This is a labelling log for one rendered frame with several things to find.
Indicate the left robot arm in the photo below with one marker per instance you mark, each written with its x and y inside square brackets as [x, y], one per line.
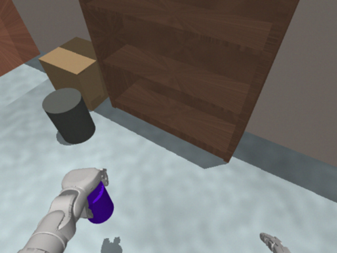
[58, 226]

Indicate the left robot hand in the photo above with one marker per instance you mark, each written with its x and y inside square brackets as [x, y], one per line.
[86, 179]

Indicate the bookshelf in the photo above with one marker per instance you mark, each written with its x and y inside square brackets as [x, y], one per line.
[193, 68]

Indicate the right robot hand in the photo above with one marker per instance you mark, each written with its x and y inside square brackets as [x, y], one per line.
[274, 244]

